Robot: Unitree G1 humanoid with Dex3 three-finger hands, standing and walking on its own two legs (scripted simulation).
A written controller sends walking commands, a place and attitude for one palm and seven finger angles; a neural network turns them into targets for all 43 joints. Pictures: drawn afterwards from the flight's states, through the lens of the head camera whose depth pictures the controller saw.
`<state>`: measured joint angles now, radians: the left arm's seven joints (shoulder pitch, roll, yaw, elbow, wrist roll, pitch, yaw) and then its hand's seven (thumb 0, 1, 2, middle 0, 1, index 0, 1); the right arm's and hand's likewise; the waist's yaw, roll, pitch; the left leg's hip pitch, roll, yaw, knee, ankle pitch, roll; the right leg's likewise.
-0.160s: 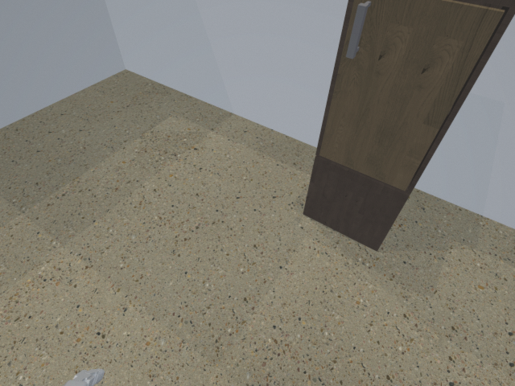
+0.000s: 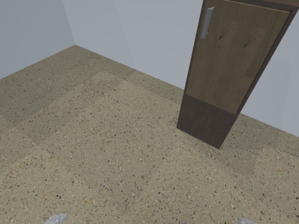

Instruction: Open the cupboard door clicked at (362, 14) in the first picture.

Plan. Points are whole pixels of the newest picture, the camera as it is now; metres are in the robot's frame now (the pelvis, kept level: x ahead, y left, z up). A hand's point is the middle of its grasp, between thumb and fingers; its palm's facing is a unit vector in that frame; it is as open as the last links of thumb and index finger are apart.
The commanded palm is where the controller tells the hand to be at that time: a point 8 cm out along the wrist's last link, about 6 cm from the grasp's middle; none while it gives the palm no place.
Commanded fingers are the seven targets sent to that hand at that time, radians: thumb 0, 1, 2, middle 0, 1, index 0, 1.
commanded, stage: stand and wait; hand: left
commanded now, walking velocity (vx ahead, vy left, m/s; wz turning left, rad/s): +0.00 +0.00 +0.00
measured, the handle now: (208, 22) +0.98 -0.23 +0.15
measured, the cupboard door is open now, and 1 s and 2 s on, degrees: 0 0 0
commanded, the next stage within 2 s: look at it before walking up in 0.72 s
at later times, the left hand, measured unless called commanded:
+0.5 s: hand out of the picture +0.05 +0.24 -0.15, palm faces -0.02 -0.94 -0.34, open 7.4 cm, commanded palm none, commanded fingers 0.00 0.90 0.90 -0.20 -0.30 -0.20 -0.30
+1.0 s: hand out of the picture +0.05 +0.23 -0.15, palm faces -0.02 -0.94 -0.33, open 7.4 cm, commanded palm none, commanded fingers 0.00 0.90 0.90 -0.20 -0.30 -0.20 -0.30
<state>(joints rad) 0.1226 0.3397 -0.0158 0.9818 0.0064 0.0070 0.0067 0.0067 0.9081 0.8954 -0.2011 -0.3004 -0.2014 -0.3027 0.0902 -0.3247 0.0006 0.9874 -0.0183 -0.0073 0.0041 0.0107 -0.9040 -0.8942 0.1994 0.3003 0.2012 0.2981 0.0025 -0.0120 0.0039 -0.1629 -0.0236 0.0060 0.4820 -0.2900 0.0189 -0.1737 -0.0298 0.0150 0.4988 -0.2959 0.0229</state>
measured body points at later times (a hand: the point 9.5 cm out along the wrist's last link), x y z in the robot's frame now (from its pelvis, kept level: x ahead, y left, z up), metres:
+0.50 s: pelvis -0.02 -0.01 +0.01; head -0.02 -0.01 +0.46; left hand +0.05 +0.29 -0.13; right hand +0.06 -0.31 -0.13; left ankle -0.02 +0.11 -0.74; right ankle -0.02 -0.13 -0.74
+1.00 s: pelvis -0.02 -0.01 +0.01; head -0.02 -0.01 +0.46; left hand +0.05 +0.28 -0.13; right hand +0.05 -0.31 -0.13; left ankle -0.02 +0.11 -0.74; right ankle -0.02 -0.13 -0.74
